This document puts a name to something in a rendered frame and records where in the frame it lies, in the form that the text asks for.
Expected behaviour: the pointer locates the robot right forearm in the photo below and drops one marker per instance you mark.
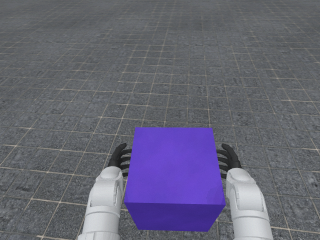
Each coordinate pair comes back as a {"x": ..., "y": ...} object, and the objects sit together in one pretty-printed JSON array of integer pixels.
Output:
[{"x": 248, "y": 207}]

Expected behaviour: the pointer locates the carton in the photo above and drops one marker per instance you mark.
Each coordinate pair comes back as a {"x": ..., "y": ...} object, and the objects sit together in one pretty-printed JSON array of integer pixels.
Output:
[{"x": 174, "y": 181}]

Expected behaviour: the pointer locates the robot left hand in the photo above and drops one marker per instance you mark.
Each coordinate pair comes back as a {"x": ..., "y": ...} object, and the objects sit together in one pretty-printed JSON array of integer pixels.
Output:
[{"x": 116, "y": 159}]

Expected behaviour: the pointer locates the robot right hand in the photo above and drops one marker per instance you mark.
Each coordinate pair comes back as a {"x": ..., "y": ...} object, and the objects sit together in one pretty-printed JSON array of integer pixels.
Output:
[{"x": 231, "y": 160}]

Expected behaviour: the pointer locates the robot left forearm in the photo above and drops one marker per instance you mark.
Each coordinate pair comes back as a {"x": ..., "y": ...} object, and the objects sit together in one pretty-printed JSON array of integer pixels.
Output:
[{"x": 104, "y": 206}]

